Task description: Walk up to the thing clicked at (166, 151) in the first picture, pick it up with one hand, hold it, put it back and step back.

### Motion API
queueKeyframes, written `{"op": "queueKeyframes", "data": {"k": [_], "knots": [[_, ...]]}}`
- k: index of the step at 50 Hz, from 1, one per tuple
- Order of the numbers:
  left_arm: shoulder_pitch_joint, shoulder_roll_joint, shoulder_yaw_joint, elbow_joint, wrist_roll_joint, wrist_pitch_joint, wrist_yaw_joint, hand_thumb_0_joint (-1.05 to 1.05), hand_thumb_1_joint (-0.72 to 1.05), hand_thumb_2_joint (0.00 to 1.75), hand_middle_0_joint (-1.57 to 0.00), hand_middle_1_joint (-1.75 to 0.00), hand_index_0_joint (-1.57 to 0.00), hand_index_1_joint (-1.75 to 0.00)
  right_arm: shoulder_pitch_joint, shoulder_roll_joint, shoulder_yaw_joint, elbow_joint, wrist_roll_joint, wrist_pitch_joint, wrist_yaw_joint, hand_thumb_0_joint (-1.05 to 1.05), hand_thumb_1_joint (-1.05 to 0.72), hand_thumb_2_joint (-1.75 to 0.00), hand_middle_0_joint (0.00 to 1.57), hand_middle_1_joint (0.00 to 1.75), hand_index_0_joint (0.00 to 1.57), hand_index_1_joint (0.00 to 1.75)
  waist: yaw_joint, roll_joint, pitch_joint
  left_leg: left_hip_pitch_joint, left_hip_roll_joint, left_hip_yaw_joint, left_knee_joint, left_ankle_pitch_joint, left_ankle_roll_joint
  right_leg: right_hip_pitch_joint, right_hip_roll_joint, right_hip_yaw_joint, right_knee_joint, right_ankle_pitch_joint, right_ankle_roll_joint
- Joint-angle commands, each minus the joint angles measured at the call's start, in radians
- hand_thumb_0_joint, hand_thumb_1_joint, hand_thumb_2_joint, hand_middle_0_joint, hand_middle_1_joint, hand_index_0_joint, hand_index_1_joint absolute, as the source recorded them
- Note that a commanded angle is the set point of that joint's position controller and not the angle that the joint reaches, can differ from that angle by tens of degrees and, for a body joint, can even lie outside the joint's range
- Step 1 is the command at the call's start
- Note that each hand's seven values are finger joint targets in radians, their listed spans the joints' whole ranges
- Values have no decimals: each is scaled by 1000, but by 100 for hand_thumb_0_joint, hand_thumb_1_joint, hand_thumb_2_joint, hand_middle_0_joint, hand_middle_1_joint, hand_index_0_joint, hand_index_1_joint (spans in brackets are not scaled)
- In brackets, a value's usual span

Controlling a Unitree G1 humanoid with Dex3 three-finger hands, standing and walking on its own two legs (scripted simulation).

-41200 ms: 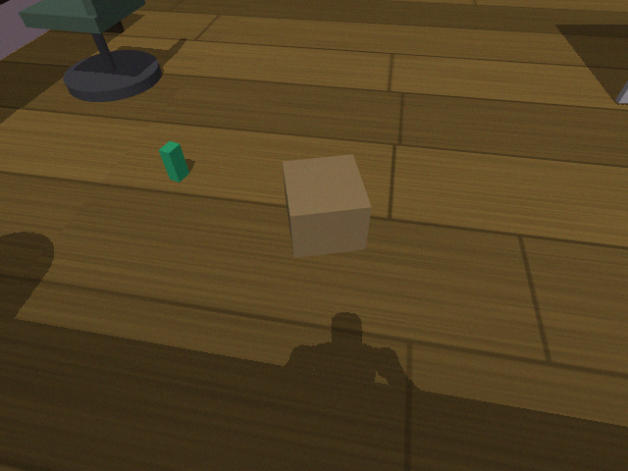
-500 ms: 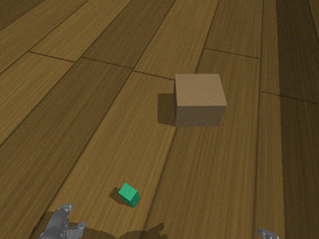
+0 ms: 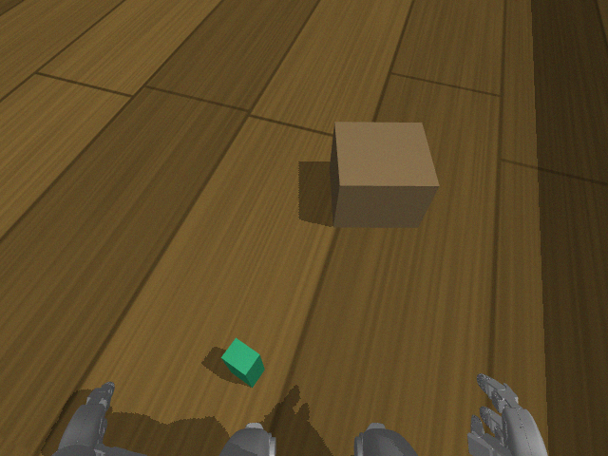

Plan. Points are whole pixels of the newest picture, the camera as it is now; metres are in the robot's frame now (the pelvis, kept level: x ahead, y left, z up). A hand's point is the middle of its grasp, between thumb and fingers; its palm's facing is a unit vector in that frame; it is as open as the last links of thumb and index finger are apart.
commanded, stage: go down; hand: left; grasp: from the side
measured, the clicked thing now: (244, 364) +0.36 +0.18 -0.63
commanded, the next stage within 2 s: none
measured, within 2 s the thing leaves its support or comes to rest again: neither
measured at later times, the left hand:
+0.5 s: hand (123, 427) +0.17 +0.29 -0.18, palm faces +0.10 -0.96 -0.27, open 17.1 cm
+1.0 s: hand (122, 375) +0.26 +0.35 -0.26, palm faces +0.11 -0.98 -0.17, open 17.4 cm
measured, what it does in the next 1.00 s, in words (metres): lowers itself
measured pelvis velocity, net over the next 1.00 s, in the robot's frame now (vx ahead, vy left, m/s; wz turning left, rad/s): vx -0.07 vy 0.00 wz -0.03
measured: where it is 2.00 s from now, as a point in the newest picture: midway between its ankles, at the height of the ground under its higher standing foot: outside the picture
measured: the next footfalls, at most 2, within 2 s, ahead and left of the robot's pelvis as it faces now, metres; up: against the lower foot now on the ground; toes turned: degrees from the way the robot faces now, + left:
none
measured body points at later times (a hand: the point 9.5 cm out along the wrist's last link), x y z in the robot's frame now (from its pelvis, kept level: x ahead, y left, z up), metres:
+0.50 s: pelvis -0.02 +0.00 -0.07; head +0.10 +0.03 +0.37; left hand +0.16 +0.34 -0.15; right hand +0.16 -0.25 -0.15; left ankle -0.01 +0.11 -0.68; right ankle +0.01 -0.14 -0.68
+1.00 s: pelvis -0.07 +0.00 -0.21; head +0.11 +0.03 +0.20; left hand +0.25 +0.40 -0.24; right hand +0.08 -0.27 -0.32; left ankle -0.01 +0.11 -0.68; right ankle +0.01 -0.14 -0.68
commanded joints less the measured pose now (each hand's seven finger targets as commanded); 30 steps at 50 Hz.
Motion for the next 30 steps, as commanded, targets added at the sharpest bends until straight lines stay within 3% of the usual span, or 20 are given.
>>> {"op": "queueKeyframes", "data": {"k": [1, 6, 9, 10, 13, 16, 19, 21, 22, 24, 26, 29, 30], "knots": [[35, 202, 90, -232, -3, 9, 16, 0, -51, 4, -7, -5, -7, -4, 7, -148, -55, -157, -1, -66, -23, 0, -82, -88, 20, 30, 20, 30, -7, 63, -222, 92, -13, -28, -104, 323, -4, 90, 34, -2, -62, 237, -38], [91, 195, 94, -297, -18, 35, -1, 0, -53, 4, -7, -5, -7, -5, 1, -146, -52, -180, -4, -82, -32, 0, -82, -88, 20, 30, 20, 30, -11, 91, -231, 57, -9, -37, -57, 346, -7, 28, 36, -8, -4, 236, -40], [103, 217, 124, -343, -25, 30, -5, 0, -51, 5, -6, -5, -7, -5, -4, -140, -51, -195, -7, -92, -36, 0, -83, -88, 20, 30, 20, 30, -2, 96, -249, 30, -10, -42, -25, 352, -7, 7, 37, -12, 25, 239, -40], [133, 196, 111, -314, -28, 31, -8, 0, -51, 5, -6, -5, -7, -5, 4, -137, -51, -189, -9, -93, -35, 0, -84, -88, 20, 30, 20, 30, -11, 85, -254, 21, -12, -36, -9, 360, -5, 8, 36, -9, 32, 249, -38], [132, 217, 144, -337, -36, 17, -12, 0, -46, 7, -5, -5, -6, -5, -6, -135, -51, -205, -10, -97, -37, 0, -85, -89, 20, 30, 20, 30, -1, 71, -252, -30, -20, -32, 19, 326, 0, -7, 35, -7, 49, 239, -38], [73, 222, 153, -321, -43, -9, -24, 0, -45, 7, -5, -5, -5, -5, -7, -142, -52, -202, -12, -104, -35, 0, -86, -89, 20, 30, 20, 30, -21, 84, -238, -63, -12, -43, 42, 297, -3, -79, 37, -8, 90, 199, -40], [-26, 263, 207, -231, -61, -77, -47, 0, -45, 7, -5, -5, -5, -5, -14, -143, -50, -190, -14, -117, -31, 0, -88, -90, 20, 30, 20, 30, -25, 27, -220, -183, -20, -35, 123, 215, 11, -140, 31, 2, 136, 156, -35], [-84, 291, 237, -139, -77, -146, -88, 0, -45, 7, -5, -6, -5, -5, -9, -155, -53, -164, -15, -127, -26, 0, -90, -90, 20, 30, 20, 30, -22, 45, -231, -245, -23, -26, 181, 177, 13, -217, 28, 13, 199, 125, -38], [-101, 319, 266, -109, -88, -185, -110, 0, -47, 5, -6, -6, -7, -6, -8, -164, -53, -166, -15, -133, -23, 0, -90, -90, 20, 30, 20, 30, -13, 48, -274, -276, -24, -28, 209, 182, 14, -237, 23, 17, 234, 128, -40], [-200, 359, 282, -125, -105, -278, -167, 0, -49, 5, -6, -8, -7, -7, -8, -176, -56, -157, -15, -147, -18, 0, -91, -90, 20, 30, 20, 30, -2, 106, -343, -300, -28, -27, 260, 168, 11, -312, 20, 25, 307, 109, -45], [-227, 371, 299, -92, -127, -352, -213, 0, -53, 4, -6, -8, -7, -7, -11, -182, -49, -153, -14, -152, -17, 0, -90, -90, 20, 30, 20, 30, 7, 117, -396, -334, -28, -39, 292, 151, 7, -356, 16, 26, 358, 92, -47], [-259, 411, 338, 7, -148, -417, -264, 0, -61, 4, -7, -9, -8, -8, -18, -209, -46, -135, -12, -146, -13, 0, -88, -89, 20, 30, 20, 30, 22, 150, -458, -343, -19, -69, 332, 153, -2, -460, 17, 16, 441, 70, -54], [-317, 447, 359, -16, -154, -439, -279, 0, -61, 4, -7, -10, -8, -9, -9, -224, -53, -125, -13, -141, -12, 0, -87, -89, 20, 30, 20, 30, 26, 163, -485, -354, -18, -78, 352, 156, -4, -492, 16, 12, 467, 69, -55]]}}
